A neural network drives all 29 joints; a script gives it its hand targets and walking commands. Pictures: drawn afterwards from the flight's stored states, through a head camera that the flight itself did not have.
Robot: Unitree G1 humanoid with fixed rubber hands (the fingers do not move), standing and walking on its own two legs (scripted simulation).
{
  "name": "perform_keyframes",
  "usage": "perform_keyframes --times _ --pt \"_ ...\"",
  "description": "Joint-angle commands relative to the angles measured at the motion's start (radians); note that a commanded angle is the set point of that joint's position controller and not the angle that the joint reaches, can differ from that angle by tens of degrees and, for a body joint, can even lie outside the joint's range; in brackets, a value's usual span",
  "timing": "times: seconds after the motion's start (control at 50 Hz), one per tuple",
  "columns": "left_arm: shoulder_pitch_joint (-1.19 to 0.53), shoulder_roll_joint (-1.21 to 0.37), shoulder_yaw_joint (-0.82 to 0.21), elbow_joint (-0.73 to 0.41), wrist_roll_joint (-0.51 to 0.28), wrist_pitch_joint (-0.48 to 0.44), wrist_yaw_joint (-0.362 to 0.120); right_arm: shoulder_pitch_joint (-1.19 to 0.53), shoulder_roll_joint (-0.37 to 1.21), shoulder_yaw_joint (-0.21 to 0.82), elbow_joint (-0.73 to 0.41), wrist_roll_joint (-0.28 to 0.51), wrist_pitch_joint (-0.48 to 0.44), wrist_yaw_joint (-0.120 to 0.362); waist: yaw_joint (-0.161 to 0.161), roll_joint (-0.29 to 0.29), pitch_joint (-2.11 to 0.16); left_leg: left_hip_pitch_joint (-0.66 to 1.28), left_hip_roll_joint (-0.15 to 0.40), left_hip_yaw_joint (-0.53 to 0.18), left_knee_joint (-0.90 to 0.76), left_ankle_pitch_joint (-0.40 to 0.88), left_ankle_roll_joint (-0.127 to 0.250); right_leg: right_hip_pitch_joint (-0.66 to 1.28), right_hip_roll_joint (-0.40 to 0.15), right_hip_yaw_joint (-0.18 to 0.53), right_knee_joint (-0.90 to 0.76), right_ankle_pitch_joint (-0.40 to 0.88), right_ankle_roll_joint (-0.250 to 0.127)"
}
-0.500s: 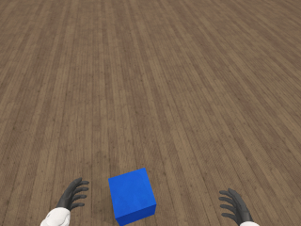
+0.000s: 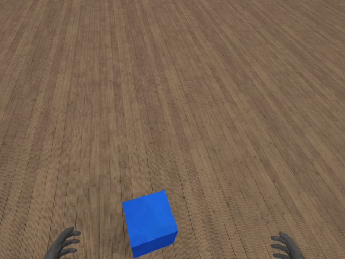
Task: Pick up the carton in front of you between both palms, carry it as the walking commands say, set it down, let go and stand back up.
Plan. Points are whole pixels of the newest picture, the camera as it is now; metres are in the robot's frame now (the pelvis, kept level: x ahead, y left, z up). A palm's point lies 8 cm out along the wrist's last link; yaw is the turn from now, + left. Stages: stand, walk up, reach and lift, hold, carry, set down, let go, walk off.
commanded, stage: stand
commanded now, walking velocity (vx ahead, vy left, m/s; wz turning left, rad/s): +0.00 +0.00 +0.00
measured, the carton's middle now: (149, 224) +0.36 +0.07 -0.64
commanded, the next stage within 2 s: none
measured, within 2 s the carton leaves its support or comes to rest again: neither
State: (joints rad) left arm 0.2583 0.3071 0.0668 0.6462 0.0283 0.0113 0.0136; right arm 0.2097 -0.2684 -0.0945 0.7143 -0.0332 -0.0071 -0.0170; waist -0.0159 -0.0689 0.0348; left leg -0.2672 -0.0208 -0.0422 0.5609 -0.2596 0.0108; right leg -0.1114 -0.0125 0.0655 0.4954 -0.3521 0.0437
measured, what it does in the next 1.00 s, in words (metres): stands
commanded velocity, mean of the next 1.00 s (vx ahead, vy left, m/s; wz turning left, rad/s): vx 0.00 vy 0.00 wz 0.00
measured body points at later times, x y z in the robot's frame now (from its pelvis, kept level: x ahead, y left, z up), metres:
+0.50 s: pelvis +0.00 +0.01 +0.00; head +0.00 +0.03 +0.45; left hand +0.10 +0.29 -0.12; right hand +0.11 -0.28 -0.09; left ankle +0.03 +0.11 -0.73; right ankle -0.05 -0.15 -0.73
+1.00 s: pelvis -0.01 +0.00 +0.01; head -0.01 +0.02 +0.45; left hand +0.06 +0.30 -0.12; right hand +0.09 -0.30 -0.10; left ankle +0.03 +0.11 -0.73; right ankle -0.05 -0.15 -0.73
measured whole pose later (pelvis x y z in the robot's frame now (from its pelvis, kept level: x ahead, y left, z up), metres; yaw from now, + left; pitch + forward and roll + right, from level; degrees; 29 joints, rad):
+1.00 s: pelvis -0.01 +0.00 +0.01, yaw +1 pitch -3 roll -1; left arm 0.27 0.35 0.03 0.85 0.01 -0.01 0.04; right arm 0.18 -0.31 -0.05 0.93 -0.01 0.00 -0.02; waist -0.01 -0.03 0.05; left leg -0.23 -0.03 -0.06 0.49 -0.20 0.01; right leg -0.07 -0.02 0.04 0.43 -0.31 0.05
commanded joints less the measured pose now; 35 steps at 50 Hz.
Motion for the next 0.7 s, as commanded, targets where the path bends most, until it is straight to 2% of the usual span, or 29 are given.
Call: perform_keyframes --times 0.0,0.3,0.68 --pt "-0.016 0.101 0.019 -0.055 -0.002 -0.027 0.009 -0.04 -0.136 -0.031 -0.05 0.002 -0.02 -0.006 -0.001 0.113 -0.036 0.071 0.065 -0.064 -0.119 0.126 0.012 -0.067 -0.007 -0.007 -0.07 0.137 -0.01" --pt "0.028 0.131 0.005 0.022 -0.009 -0.03 0.027 -0.037 -0.162 -0.016 0.033 0.01 -0.015 -0.011 0.001 0.076 -0.022 0.089 0.071 -0.074 -0.106 0.197 0.019 -0.067 -0.027 0.0 -0.083 0.151 -0.013" --pt "0.03 0.16 0.0 0.098 -0.013 -0.034 0.029 -0.05 -0.182 0.0 0.116 0.02 -0.01 -0.01 0.001 0.077 0.001 0.082 0.075 -0.094 -0.141 0.153 0.016 -0.057 -0.048 0.01 -0.123 0.124 -0.02"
